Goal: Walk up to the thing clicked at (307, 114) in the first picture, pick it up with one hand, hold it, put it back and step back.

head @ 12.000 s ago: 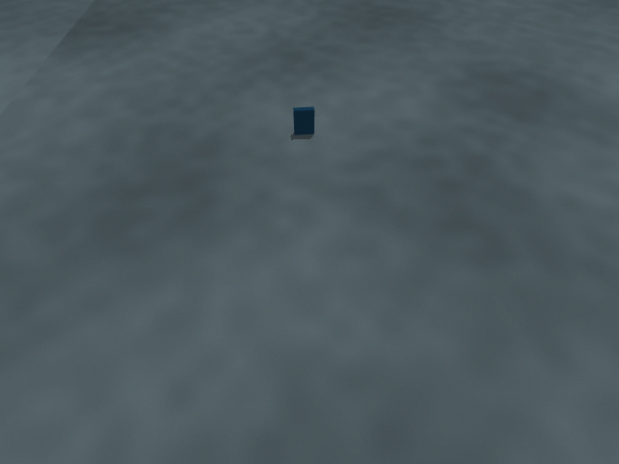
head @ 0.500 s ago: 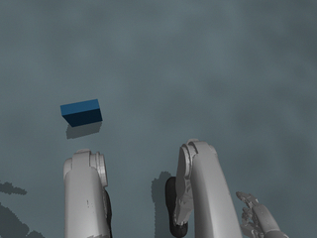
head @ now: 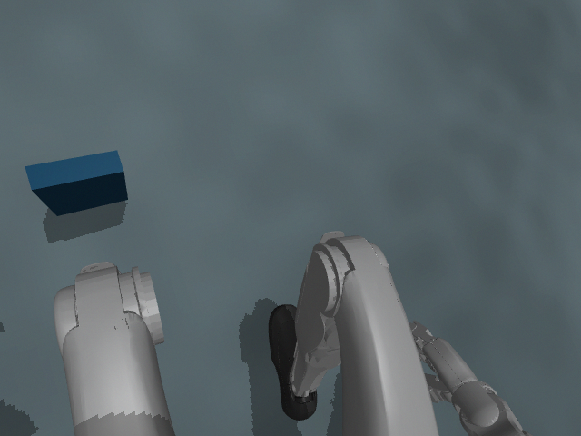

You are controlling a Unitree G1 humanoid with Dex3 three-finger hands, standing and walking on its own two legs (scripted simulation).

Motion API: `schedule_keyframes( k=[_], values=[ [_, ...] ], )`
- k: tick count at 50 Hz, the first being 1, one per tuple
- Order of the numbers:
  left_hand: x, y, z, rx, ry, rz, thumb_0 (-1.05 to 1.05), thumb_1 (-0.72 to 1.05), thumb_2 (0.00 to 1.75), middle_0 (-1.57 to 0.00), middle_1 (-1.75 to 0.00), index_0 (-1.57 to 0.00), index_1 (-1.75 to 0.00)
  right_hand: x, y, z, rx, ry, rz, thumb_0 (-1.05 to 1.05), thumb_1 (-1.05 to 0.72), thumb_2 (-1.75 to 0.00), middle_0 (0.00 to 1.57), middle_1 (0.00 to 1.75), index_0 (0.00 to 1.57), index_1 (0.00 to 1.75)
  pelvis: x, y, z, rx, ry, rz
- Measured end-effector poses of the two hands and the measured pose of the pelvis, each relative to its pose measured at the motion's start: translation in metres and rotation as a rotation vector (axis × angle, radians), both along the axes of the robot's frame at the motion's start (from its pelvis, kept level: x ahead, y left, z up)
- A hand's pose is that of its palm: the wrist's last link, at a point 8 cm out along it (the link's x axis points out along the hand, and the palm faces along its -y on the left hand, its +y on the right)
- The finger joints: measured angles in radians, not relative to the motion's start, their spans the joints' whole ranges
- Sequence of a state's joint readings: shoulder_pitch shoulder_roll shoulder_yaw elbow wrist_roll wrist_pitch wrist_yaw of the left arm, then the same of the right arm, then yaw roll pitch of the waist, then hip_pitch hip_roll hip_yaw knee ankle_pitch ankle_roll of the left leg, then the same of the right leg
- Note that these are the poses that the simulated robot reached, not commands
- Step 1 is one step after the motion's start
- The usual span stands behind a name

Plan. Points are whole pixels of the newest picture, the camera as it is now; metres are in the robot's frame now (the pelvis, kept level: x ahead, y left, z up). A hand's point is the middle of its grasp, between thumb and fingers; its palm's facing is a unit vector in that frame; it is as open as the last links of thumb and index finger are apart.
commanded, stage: close in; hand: left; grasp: from the side
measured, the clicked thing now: (84, 185) +0.47 +0.22 -0.25
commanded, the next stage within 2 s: rest palm in 0.86 s
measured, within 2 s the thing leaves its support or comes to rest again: neither
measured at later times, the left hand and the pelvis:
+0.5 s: hand (31, 191) +0.43 +0.27 -0.17, palm faces +0.14 -0.99 +0.03, open 17.6 cm; pelvis -0.01 +0.01 -0.04, yaw -4 degrees
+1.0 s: hand (63, 195) +0.44 +0.24 -0.19, palm faces +0.14 -0.99 +0.01, open 17.6 cm; pelvis -0.01 +0.01 -0.04, yaw -5 degrees
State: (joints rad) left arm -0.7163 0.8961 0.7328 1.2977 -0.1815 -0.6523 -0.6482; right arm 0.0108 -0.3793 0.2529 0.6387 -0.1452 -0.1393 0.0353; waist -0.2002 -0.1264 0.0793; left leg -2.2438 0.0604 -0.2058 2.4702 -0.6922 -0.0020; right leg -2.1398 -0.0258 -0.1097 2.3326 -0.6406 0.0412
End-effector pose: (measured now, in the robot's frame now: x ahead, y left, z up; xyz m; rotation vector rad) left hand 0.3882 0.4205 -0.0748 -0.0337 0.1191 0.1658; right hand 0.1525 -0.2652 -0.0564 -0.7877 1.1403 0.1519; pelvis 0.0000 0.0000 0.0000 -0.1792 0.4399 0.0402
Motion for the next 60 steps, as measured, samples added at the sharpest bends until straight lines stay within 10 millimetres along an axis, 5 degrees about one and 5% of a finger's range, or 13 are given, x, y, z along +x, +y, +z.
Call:
schedule_keyframes(
  k=[7, 15, 30, 60],
  values=[
    [0.015, -0.035, -0.050, 0.004, -0.002, -0.049, -0.01, -0.57, 0.03, -0.08, -0.10, -0.07, -0.10, -0.008, 0.005, -0.009, -0.050, 0.064, 0.040, 0.00, -0.92, -0.90, 0.20, 0.30, 0.20, 0.30, -0.001, 0.003, -0.016, -0.029, -0.053, -0.016],
    [0.019, -0.066, -0.078, -0.008, -0.031, -0.024, -0.01, -0.60, 0.01, -0.08, -0.08, -0.08, -0.08, -0.017, 0.009, -0.016, -0.070, 0.114, 0.071, 0.00, -0.94, -0.91, 0.20, 0.30, 0.20, 0.30, -0.002, 0.006, -0.027, -0.052, -0.102, -0.029],
    [0.015, -0.110, -0.099, 0.006, -0.050, -0.028, -0.01, -0.61, 0.01, -0.08, -0.06, -0.08, -0.05, -0.020, 0.010, -0.014, -0.105, 0.115, 0.137, 0.00, -0.95, -0.90, 0.20, 0.30, 0.20, 0.30, -0.011, 0.007, -0.038, -0.072, -0.180, -0.048],
    [0.020, -0.134, -0.125, 0.046, -0.067, -0.015, -0.01, -0.44, 0.07, -0.07, -0.05, -0.07, -0.04, -0.026, 0.024, -0.002, -0.177, 0.217, 0.229, 0.00, -0.91, -0.90, 0.20, 0.30, 0.20, 0.30, -0.013, 0.012, -0.037, -0.129, -0.220, -0.059]
  ],
)
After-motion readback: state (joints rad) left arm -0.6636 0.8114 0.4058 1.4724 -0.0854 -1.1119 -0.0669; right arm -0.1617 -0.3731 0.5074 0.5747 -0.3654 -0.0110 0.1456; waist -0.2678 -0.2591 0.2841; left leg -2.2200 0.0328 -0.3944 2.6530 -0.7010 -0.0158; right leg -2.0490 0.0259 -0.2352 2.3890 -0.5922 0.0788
